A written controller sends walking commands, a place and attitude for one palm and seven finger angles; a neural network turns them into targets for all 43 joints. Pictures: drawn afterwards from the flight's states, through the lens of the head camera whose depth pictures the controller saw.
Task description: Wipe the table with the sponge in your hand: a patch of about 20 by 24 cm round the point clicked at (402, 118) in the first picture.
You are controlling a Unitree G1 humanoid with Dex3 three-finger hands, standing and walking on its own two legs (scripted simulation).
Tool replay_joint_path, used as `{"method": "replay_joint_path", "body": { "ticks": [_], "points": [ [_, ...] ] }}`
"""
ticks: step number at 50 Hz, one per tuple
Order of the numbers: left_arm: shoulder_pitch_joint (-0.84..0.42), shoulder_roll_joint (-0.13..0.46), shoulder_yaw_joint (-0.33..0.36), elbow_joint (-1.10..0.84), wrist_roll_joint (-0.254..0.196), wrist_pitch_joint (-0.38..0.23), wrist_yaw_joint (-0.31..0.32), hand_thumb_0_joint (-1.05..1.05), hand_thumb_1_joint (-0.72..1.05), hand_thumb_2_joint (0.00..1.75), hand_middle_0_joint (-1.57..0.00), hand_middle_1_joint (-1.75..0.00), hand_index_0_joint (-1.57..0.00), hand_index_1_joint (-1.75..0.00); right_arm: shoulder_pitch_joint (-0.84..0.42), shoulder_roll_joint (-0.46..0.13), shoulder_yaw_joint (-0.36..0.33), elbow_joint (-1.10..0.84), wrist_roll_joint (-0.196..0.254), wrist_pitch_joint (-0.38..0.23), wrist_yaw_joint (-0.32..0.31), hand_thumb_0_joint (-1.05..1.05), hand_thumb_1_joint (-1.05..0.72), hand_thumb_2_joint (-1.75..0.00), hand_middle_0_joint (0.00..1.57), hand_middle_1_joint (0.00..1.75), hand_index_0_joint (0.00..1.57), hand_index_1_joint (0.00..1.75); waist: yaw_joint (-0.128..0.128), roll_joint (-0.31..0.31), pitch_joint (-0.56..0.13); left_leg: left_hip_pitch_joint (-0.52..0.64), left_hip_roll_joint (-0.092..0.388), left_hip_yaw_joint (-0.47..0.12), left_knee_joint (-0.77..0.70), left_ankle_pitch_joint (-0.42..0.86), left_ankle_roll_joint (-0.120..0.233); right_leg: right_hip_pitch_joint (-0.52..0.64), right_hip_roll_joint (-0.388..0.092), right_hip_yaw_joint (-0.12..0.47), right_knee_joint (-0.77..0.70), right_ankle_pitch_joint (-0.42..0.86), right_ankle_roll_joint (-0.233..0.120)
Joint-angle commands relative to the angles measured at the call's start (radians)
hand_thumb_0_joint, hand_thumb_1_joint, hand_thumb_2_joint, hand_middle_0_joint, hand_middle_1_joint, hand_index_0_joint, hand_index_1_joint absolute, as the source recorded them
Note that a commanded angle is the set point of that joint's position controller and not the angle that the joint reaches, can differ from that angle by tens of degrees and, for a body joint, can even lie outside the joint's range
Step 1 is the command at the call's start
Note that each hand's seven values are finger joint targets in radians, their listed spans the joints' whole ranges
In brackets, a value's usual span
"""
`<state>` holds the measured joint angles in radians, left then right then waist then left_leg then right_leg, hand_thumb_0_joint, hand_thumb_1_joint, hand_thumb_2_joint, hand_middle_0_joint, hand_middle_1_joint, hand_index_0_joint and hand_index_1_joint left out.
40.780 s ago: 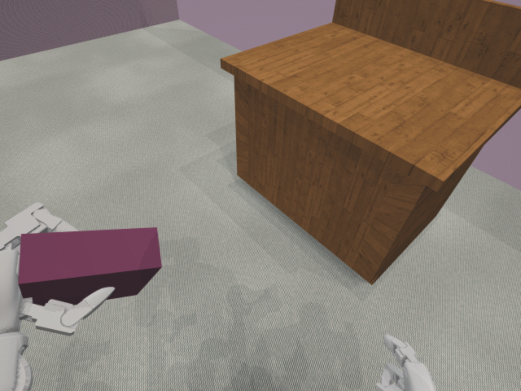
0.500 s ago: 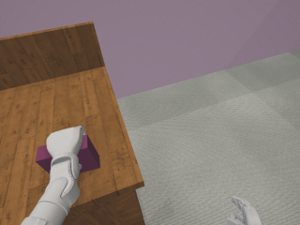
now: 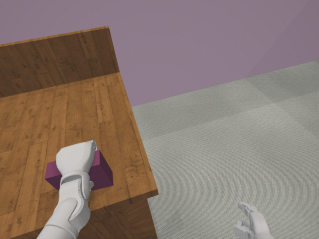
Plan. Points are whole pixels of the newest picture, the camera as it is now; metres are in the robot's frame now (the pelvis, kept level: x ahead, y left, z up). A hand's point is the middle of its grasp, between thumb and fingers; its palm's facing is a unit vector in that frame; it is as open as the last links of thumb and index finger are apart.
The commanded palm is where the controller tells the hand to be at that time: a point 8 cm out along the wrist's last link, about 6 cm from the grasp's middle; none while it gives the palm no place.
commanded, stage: slide back across to the middle lane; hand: left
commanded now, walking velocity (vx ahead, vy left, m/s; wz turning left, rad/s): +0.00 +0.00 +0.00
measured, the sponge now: (85, 178) +0.27 +0.26 -0.01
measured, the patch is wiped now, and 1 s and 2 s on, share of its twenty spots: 1.00 1.00 1.00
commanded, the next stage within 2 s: wipe forward along the middle lane in 0.50 s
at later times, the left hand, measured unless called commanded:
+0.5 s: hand (61, 180) +0.23 +0.30 +0.04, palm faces -0.05 -0.04 -1.00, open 9.1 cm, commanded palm +0.20 +0.30 +0.09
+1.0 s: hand (52, 167) +0.26 +0.34 +0.04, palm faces -0.08 +0.01 -1.00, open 9.1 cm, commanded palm +0.25 +0.33 +0.07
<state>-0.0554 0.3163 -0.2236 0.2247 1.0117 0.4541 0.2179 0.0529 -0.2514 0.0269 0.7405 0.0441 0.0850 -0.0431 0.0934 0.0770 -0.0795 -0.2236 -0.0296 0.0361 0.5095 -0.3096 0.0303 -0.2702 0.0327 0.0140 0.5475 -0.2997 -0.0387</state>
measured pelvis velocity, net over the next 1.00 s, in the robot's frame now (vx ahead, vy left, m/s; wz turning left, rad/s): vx -0.01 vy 0.00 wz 0.04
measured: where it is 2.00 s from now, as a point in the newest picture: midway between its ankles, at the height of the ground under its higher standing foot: outside the picture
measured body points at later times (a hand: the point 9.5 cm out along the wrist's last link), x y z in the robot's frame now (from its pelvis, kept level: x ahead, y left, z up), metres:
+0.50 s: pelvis +0.00 +0.00 +0.00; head +0.00 -0.04 +0.45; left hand +0.23 +0.29 +0.09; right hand +0.23 -0.22 -0.09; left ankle -0.03 +0.10 -0.73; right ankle -0.01 -0.10 -0.73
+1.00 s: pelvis -0.01 +0.00 +0.00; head +0.01 -0.02 +0.45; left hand +0.26 +0.34 +0.09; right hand +0.18 -0.23 -0.12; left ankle -0.03 +0.10 -0.73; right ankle -0.01 -0.10 -0.73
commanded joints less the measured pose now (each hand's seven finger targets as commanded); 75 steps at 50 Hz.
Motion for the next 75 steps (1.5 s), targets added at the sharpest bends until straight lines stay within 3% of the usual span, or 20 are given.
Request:
{"method": "replay_joint_path", "body": {
  "ticks": [1,5,12,13,17,27,29,31,33,36,40,47,52,54,57,65,66,69,72,75],
  "points": [
    [-0.111,0.187,0.143,-0.151,-0.015,0.005,-0.008,0.0,0.1,1.3,-1.2,-1.6,-1.2,-1.6,-0.202,-0.107,-0.033,-0.171,-0.003,-0.05,-0.008,0.0,-0.9,-0.9,0.2,0.3,0.2,0.3,0.032,-0.112,-0.15,-0.023,-0.023,-0.03,-0.077,0.268,0.002,0.197,0.011,0.058,-0.077,0.3,-0.02],
    [-0.019,0.179,0.147,-0.182,-0.026,-0.015,-0.015,0.0,0.1,1.3,-1.2,-1.6,-1.2,-1.6,-0.205,-0.099,-0.028,-0.177,-0.003,-0.059,-0.006,0.0,-0.9,-0.9,0.2,0.3,0.2,0.3,0.036,-0.11,-0.124,-0.019,-0.024,-0.027,-0.083,0.295,0.001,0.217,0.01,0.059,-0.08,0.362,-0.017],
    [-0.007,0.25,0.207,-0.227,-0.025,-0.036,-0.028,0.0,0.1,1.3,-1.2,-1.6,-1.2,-1.6,-0.208,-0.109,-0.032,-0.164,-0.008,-0.058,-0.011,0.0,-0.9,-0.9,0.2,0.3,0.2,0.3,0.031,-0.102,-0.083,-0.005,-0.022,-0.028,-0.102,0.293,0.003,0.215,0.014,0.072,-0.109,0.341,-0.017],
    [0.0,0.229,0.191,-0.232,-0.03,-0.039,-0.031,0.0,0.1,1.3,-1.2,-1.6,-1.2,-1.6,-0.209,-0.109,-0.032,-0.168,-0.009,-0.061,-0.012,0.0,-0.9,-0.9,0.2,0.3,0.2,0.3,0.028,-0.103,-0.078,-0.005,-0.023,-0.027,-0.101,0.292,0.005,0.213,0.012,0.07,-0.112,0.344,-0.016],
    [-0.012,0.243,0.199,-0.242,-0.027,-0.075,-0.046,0.0,0.1,1.3,-1.2,-1.6,-1.2,-1.6,-0.194,-0.116,-0.042,-0.159,-0.013,-0.066,-0.018,0.0,-0.9,-0.9,0.2,0.3,0.2,0.3,0.016,-0.103,-0.084,0.009,-0.022,-0.029,-0.096,0.301,0.009,0.198,0.013,0.069,-0.118,0.345,-0.016],
    [0.013,0.352,0.316,-0.173,-0.024,-0.179,-0.032,0.0,0.1,1.3,-1.2,-1.6,-1.2,-1.6,-0.164,-0.117,-0.054,-0.137,-0.022,-0.082,-0.041,0.0,-0.9,-0.9,0.2,0.3,0.2,0.3,0.035,-0.095,-0.102,-0.015,-0.028,-0.026,-0.089,0.276,0.004,0.212,0.005,0.071,-0.12,0.332,-0.013],
    [0.022,0.338,0.309,-0.162,-0.031,-0.195,-0.03,0.0,0.1,1.3,-1.2,-1.6,-1.2,-1.6,-0.163,-0.117,-0.055,-0.138,-0.021,-0.084,-0.043,0.0,-0.9,-0.9,0.2,0.3,0.2,0.3,0.032,-0.091,-0.087,-0.019,-0.029,-0.028,-0.089,0.272,0.004,0.202,0.005,0.071,-0.124,0.338,-0.013],
    [-0.03,0.373,0.334,-0.152,-0.024,-0.201,-0.027,0.0,0.1,1.3,-1.2,-1.6,-1.2,-1.6,-0.159,-0.124,-0.057,-0.13,-0.023,-0.08,-0.047,0.0,-0.9,-0.9,0.2,0.3,0.2,0.3,0.024,-0.092,-0.099,-0.021,-0.028,-0.029,-0.09,0.272,0.002,0.204,0.007,0.081,-0.129,0.324,-0.014],
    [-0.061,0.324,0.286,-0.115,-0.027,-0.204,-0.026,0.0,0.1,1.3,-1.2,-1.6,-1.2,-1.6,-0.15,-0.123,-0.058,-0.128,-0.02,-0.086,-0.05,0.0,-0.9,-0.9,0.2,0.3,0.2,0.3,0.008,-0.091,-0.073,-0.031,-0.027,-0.029,-0.085,0.26,0.007,0.168,0.005,0.057,-0.13,0.306,-0.011],
    [-0.147,0.343,0.283,-0.069,-0.015,-0.215,-0.031,0.0,0.1,1.3,-1.2,-1.6,-1.2,-1.6,-0.132,-0.133,-0.062,-0.118,-0.02,-0.092,-0.053,0.0,-0.9,-0.9,0.2,0.3,0.2,0.3,-0.01,-0.1,-0.078,-0.041,-0.026,-0.031,-0.082,0.244,0.005,0.144,0.008,0.049,-0.134,0.267,-0.012],
    [-0.172,0.348,0.277,0.008,-0.003,-0.241,-0.035,0.0,0.1,1.3,-1.2,-1.6,-1.2,-1.6,-0.101,-0.138,-0.067,-0.108,-0.021,-0.102,-0.058,0.0,-0.9,-0.9,0.2,0.3,0.2,0.3,-0.008,-0.11,-0.11,-0.063,-0.031,-0.028,-0.06,0.245,0.009,0.143,0.0,0.034,-0.114,0.29,-0.009],
    [-0.291,0.365,0.268,0.174,0.014,-0.284,-0.034,0.0,0.1,1.3,-1.2,-1.6,-1.2,-1.6,-0.039,-0.148,-0.07,-0.095,-0.017,-0.102,-0.062,0.0,-0.9,-0.9,0.2,0.3,0.2,0.3,-0.032,-0.152,-0.091,-0.13,-0.029,-0.032,-0.044,0.153,0.009,0.068,-0.001,0.014,-0.104,0.168,-0.003],
    [-0.355,0.351,0.244,0.25,0.028,-0.305,-0.024,0.0,0.1,1.3,-1.2,-1.6,-1.2,-1.6,0.002,-0.152,-0.076,-0.099,-0.012,-0.098,-0.056,0.0,-0.9,-0.9,0.2,0.3,0.2,0.3,-0.032,-0.107,-0.129,-0.137,-0.027,-0.038,-0.026,0.16,0.005,0.031,0.001,0.0,-0.075,0.165,-0.012],
    [-0.366,0.33,0.228,0.252,0.019,-0.31,-0.019,0.0,0.1,1.3,-1.2,-1.6,-1.2,-1.6,0.011,-0.152,-0.078,-0.105,-0.01,-0.098,-0.053,0.0,-0.9,-0.9,0.2,0.3,0.2,0.3,-0.035,-0.117,-0.15,-0.134,-0.027,-0.039,-0.014,0.171,0.007,0.035,0.0,-0.001,-0.069,0.192,-0.011],
    [-0.448,0.362,0.237,0.312,0.025,-0.313,-0.012,0.0,0.1,1.3,-1.2,-1.6,-1.2,-1.6,0.031,-0.159,-0.076,-0.098,-0.008,-0.09,-0.055,0.0,-0.9,-0.9,0.2,0.3,0.2,0.3,-0.056,-0.138,-0.124,-0.161,-0.024,-0.044,-0.011,0.147,0.008,0.005,0.001,-0.003,-0.063,0.163,-0.008],
    [-0.516,0.347,0.22,0.41,0.034,-0.338,0.009,0.0,0.1,1.3,-1.2,-1.6,-1.2,-1.6,0.077,-0.161,-0.084,-0.092,-0.004,-0.084,-0.046,0.0,-0.9,-0.9,0.2,0.3,0.2,0.3,-0.06,-0.139,-0.16,-0.172,-0.017,-0.049,0.011,0.147,0.01,-0.035,0.003,-0.01,-0.036,0.16,-0.011],
    [-0.523,0.375,0.244,0.412,0.033,-0.339,0.009,0.0,0.1,1.3,-1.2,-1.6,-1.2,-1.6,0.075,-0.163,-0.084,-0.095,-0.003,-0.08,-0.047,0.0,-0.9,-0.9,0.2,0.3,0.2,0.3,-0.05,-0.126,-0.172,-0.176,-0.017,-0.05,0.006,0.153,0.008,-0.019,0.003,-0.005,-0.039,0.164,-0.015],
    [-0.592,0.385,0.231,0.473,0.038,-0.344,0.016,0.0,0.1,1.3,-1.2,-1.6,-1.2,-1.6,0.094,-0.166,-0.082,-0.082,-0.001,-0.077,-0.048,0.0,-0.9,-0.9,0.2,0.3,0.2,0.3,-0.078,-0.154,-0.139,-0.202,-0.016,-0.048,0.014,0.114,0.014,-0.054,0.002,-0.007,-0.038,0.133,-0.007],
    [-0.585,0.397,0.244,0.501,0.044,-0.357,0.022,0.0,0.1,1.3,-1.2,-1.6,-1.2,-1.6,0.109,-0.164,-0.084,-0.082,-0.002,-0.074,-0.045,0.0,-0.9,-0.9,0.2,0.3,0.2,0.3,-0.064,-0.127,-0.169,-0.197,-0.016,-0.048,0.018,0.141,0.012,-0.044,0.003,-0.009,-0.026,0.154,-0.013],
    [-0.641,0.418,0.244,0.536,0.05,-0.362,0.026,0.0,0.1,1.3,-1.2,-1.6,-1.2,-1.6,0.121,-0.169,-0.085,-0.077,0.0,-0.069,-0.045,0.0,-0.9,-0.9,0.2,0.3,0.2,0.3,-0.081,-0.139,-0.159,-0.214,-0.016,-0.045,0.026,0.126,0.015,-0.061,0.003,-0.005,-0.029,0.15,-0.01]
  ]
}}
